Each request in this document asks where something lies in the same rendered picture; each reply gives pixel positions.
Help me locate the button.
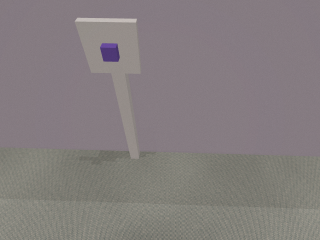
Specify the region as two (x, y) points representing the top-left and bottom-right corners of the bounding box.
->
(100, 43), (120, 62)

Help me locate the panel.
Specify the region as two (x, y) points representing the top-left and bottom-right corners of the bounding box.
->
(75, 18), (142, 159)

